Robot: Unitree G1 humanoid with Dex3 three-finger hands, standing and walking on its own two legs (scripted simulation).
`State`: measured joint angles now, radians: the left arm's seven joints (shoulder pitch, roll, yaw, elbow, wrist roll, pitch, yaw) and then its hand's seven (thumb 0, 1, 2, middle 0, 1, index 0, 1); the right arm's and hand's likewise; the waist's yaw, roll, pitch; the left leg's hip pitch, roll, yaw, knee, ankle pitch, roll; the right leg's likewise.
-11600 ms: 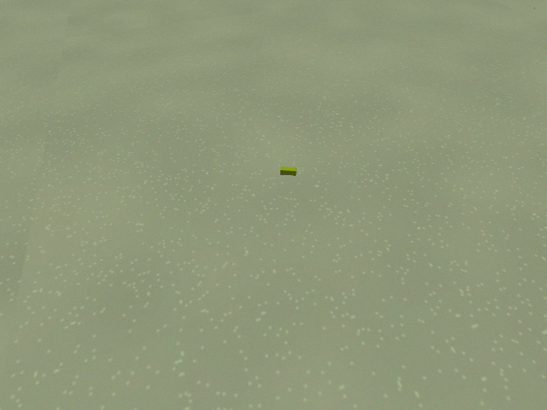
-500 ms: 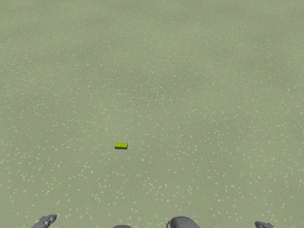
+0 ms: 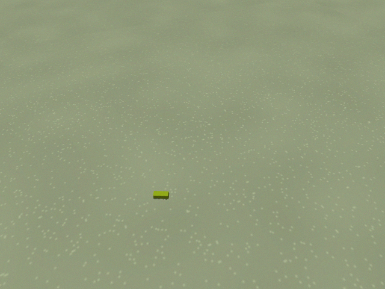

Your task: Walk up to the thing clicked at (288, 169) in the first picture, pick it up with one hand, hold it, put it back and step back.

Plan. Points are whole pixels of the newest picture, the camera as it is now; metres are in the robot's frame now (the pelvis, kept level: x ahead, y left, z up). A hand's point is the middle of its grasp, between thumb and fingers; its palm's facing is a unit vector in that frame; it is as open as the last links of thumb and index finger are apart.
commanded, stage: walk up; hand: left
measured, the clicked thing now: (161, 194) +0.75 +0.24 -0.75
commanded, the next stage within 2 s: stand in 0.52 s
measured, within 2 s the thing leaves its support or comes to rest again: neither
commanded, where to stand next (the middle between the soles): +0.39 +0.01 m, yaw +1 degrees
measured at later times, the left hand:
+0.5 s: hand out of the picture +0.10 +0.26 -0.14, palm faces +0.05 -0.93 -0.35, open 7.4 cm
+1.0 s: hand out of the picture +0.07 +0.25 -0.14, palm faces +0.00 -0.94 -0.34, open 7.4 cm
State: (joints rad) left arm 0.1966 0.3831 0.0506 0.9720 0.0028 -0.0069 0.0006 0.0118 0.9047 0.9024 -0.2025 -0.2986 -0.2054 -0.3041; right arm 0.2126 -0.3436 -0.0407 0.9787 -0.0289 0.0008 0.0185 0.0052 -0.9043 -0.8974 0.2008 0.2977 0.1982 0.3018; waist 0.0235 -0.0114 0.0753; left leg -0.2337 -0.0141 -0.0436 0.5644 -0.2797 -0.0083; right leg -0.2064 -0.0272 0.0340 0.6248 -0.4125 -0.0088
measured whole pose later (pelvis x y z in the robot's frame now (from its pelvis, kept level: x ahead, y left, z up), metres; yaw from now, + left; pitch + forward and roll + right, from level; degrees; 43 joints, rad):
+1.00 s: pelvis -0.01 -0.01 +0.02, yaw +1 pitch -3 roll +0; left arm 0.09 0.35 0.00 1.15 0.01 -0.01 -0.01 0.01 0.91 0.90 -0.20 -0.30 -0.20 -0.30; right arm 0.09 -0.35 0.00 1.13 -0.01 0.00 0.01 0.00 -0.90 -0.90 0.20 0.30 0.20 0.30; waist 0.00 0.00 0.07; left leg -0.14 0.02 -0.06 0.34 -0.14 -0.03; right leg -0.09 -0.01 0.01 0.34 -0.19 0.01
